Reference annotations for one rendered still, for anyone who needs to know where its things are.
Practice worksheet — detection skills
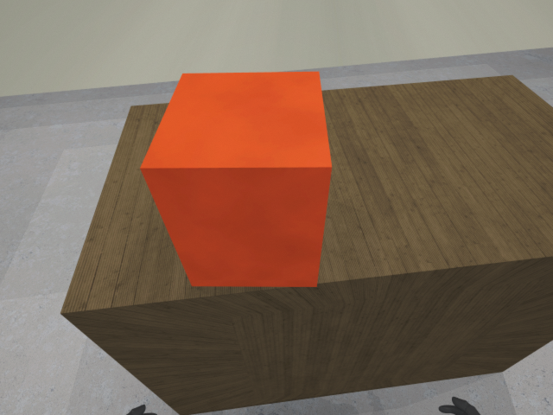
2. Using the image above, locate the pedestal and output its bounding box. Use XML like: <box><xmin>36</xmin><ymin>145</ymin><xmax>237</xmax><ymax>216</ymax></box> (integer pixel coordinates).
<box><xmin>60</xmin><ymin>75</ymin><xmax>553</xmax><ymax>415</ymax></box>

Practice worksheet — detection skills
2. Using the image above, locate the carton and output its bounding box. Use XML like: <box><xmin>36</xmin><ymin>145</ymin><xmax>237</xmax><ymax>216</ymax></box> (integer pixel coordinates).
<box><xmin>140</xmin><ymin>72</ymin><xmax>332</xmax><ymax>287</ymax></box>

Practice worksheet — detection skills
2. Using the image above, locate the right robot hand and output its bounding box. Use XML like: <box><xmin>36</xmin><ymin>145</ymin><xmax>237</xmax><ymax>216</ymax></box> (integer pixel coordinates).
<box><xmin>439</xmin><ymin>397</ymin><xmax>480</xmax><ymax>415</ymax></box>

